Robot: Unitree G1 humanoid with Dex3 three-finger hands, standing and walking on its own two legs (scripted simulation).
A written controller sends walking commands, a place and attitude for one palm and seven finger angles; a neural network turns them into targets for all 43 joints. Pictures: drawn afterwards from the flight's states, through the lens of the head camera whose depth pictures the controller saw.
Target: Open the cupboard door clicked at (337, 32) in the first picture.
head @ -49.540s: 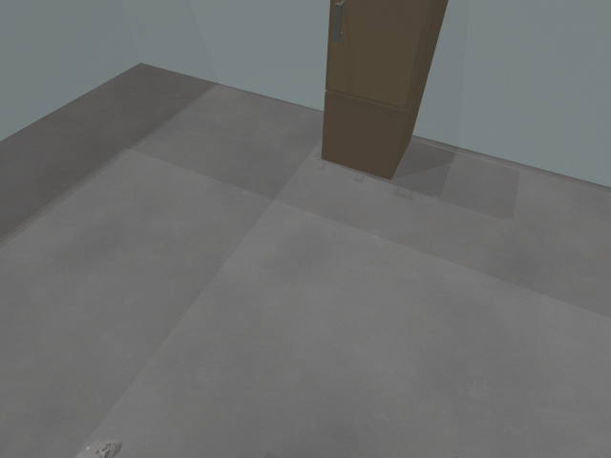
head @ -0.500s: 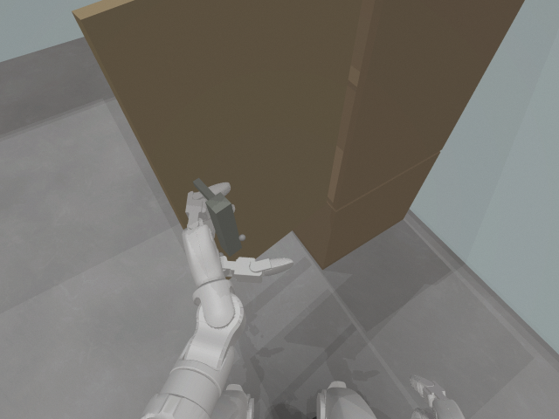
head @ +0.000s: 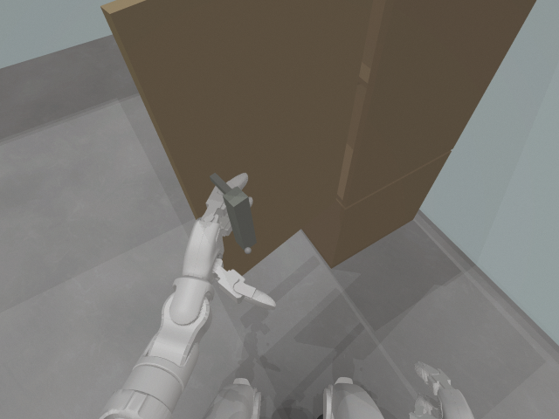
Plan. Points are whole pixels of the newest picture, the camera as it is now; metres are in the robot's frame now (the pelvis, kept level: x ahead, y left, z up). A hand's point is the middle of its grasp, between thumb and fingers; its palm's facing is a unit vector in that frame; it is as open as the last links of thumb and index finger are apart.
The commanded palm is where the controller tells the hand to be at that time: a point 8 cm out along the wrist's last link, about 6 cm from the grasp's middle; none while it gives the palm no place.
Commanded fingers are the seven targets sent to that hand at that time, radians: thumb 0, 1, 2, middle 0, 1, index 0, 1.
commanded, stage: slide the hand sideways off the handle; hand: left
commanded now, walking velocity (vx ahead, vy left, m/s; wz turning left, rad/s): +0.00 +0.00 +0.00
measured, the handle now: (232, 212) +0.41 +0.09 +0.04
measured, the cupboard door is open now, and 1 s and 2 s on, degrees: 100 100 100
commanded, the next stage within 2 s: draw the hand back to the body in 1.00 s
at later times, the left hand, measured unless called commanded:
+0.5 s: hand (223, 277) +0.30 +0.09 +0.03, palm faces -0.12 -0.99 -0.02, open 16.3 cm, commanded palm +0.28 +0.15 +0.04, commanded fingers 0.00 -0.50 0.30 -0.15 -0.30 -0.15 -0.30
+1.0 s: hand (186, 305) +0.26 +0.14 +0.03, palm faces -0.10 -0.99 -0.04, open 16.3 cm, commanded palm +0.24 +0.19 +0.04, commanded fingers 0.00 -0.50 0.30 -0.15 -0.30 -0.15 -0.30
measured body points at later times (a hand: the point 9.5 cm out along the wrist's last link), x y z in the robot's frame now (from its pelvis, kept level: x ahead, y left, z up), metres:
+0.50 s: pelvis +0.01 +0.01 +0.00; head +0.09 +0.00 +0.44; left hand +0.30 +0.15 +0.04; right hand +0.19 -0.22 -0.11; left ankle +0.02 +0.12 -0.65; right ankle +0.04 -0.09 -0.65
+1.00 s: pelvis +0.02 +0.00 -0.01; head +0.09 -0.01 +0.43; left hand +0.26 +0.19 +0.04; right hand +0.20 -0.23 -0.10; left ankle +0.02 +0.12 -0.65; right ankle +0.04 -0.09 -0.65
